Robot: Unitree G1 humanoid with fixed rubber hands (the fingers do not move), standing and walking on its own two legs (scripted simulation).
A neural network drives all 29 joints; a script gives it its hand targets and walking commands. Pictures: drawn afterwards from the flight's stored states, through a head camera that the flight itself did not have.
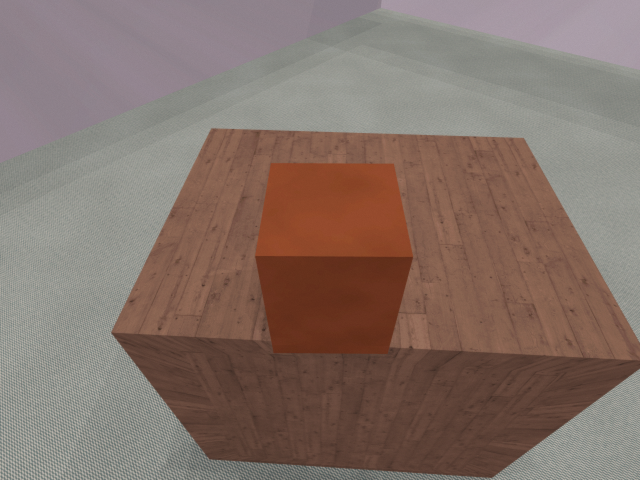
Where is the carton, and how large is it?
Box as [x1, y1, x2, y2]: [255, 163, 412, 353]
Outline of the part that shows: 271,163 255,257 273,351 387,353 412,259 412,253 393,164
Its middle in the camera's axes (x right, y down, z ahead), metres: +0.01 +0.03 +0.55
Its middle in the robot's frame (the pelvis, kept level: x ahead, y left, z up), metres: +0.41 +0.01 +0.06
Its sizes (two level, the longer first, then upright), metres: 0.170 0.169 0.218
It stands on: a pedestal, 0.71 m high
